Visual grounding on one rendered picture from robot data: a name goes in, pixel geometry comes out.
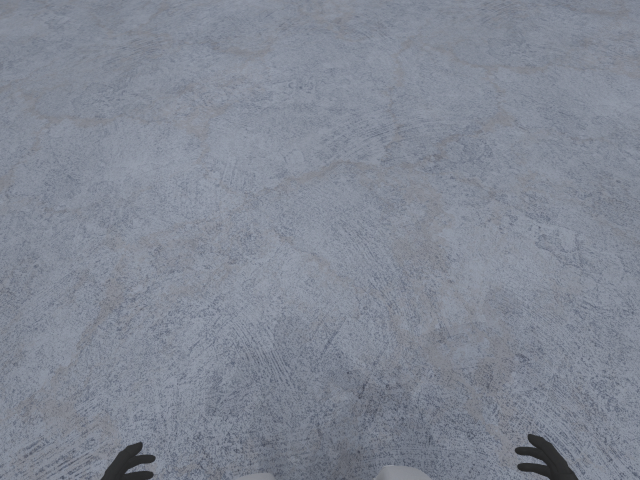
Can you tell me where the robot right hand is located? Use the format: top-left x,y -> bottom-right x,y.
515,434 -> 578,480

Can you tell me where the robot left hand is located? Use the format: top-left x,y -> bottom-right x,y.
101,442 -> 156,480

